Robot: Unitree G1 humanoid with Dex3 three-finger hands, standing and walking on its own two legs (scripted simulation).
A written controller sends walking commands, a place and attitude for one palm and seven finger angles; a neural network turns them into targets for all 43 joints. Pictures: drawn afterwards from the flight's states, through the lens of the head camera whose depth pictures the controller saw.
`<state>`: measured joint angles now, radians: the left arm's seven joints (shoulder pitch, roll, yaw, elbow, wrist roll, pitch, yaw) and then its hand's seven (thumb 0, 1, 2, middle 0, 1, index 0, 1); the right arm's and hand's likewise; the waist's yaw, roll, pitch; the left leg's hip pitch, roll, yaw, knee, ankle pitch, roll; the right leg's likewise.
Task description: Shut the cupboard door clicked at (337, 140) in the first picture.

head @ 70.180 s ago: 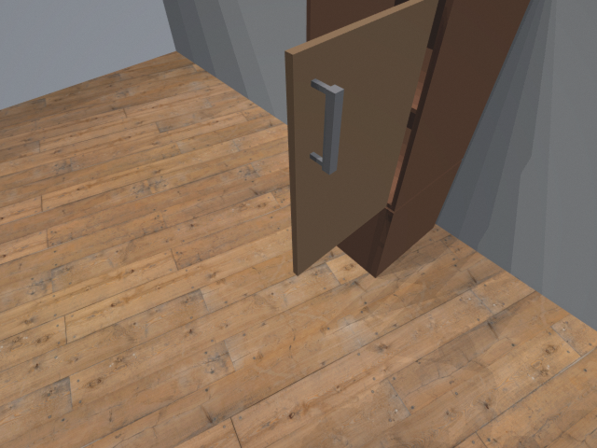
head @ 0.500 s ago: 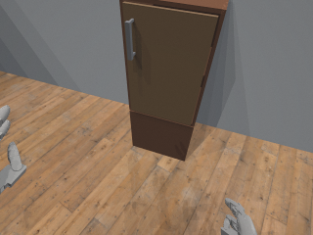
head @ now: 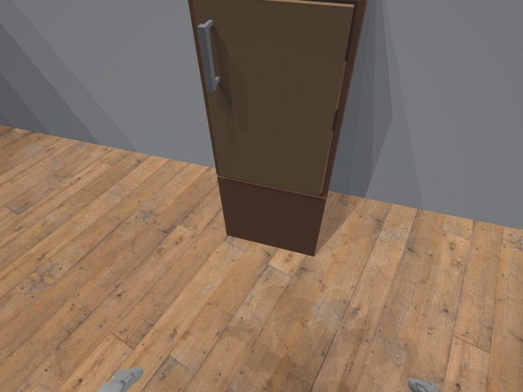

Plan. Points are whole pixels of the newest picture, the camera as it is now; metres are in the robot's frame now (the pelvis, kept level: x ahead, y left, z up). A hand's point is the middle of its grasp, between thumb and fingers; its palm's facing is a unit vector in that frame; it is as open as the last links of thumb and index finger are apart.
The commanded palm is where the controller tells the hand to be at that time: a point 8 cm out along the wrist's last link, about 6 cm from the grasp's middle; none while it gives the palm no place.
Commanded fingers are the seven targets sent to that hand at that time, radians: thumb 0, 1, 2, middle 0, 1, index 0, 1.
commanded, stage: let the arm hang, fingers relaxed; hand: left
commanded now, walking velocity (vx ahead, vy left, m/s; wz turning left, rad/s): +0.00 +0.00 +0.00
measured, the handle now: (210, 56) +0.87 +0.15 +0.12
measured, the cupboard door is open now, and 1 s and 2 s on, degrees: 0 0 0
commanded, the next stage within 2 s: look to check the result in 0.86 s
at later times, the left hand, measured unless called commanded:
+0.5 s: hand out of the picture -0.06 +0.17 -0.16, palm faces +0.03 -0.98 -0.20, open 7.4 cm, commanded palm none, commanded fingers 0.00 0.90 0.90 -0.20 -0.30 -0.20 -0.30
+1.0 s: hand out of the picture -0.02 +0.16 -0.17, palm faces +0.02 -0.99 -0.17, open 7.4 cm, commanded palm none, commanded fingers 0.00 0.90 0.90 -0.20 -0.30 -0.20 -0.30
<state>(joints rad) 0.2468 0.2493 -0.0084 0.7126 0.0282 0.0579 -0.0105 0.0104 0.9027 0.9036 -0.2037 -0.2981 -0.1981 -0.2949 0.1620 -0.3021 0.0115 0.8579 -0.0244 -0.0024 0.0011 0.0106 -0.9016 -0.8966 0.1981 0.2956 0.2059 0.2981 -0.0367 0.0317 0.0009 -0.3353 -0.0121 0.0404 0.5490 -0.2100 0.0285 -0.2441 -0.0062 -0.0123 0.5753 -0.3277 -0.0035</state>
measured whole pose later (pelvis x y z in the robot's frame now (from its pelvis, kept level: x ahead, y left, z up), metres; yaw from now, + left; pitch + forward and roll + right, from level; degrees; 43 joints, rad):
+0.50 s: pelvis +0.00 +0.00 +0.01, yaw +0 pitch -2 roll +0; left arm 0.38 0.14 0.01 1.17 0.02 0.01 0.03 0.01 0.91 0.90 -0.20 -0.30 -0.20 -0.30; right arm 0.34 -0.12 0.01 1.13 -0.02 0.02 -0.04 0.01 -0.90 -0.90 0.20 0.30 0.20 0.30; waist -0.01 0.03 0.01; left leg -0.25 0.00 0.04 0.43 -0.15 0.02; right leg -0.15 0.01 -0.01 0.43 -0.25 -0.01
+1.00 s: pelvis +0.00 +0.00 +0.01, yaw -1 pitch -1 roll +0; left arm 0.33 0.13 0.01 1.14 0.02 0.00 0.03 0.00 0.90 0.90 -0.20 -0.30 -0.20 -0.30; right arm 0.33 -0.14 0.00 1.12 -0.02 0.01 -0.04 0.01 -0.91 -0.90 0.20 0.30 0.20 0.30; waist -0.01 0.00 0.02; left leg -0.24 0.00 0.04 0.41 -0.15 0.02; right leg -0.14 0.01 -0.01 0.42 -0.25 -0.01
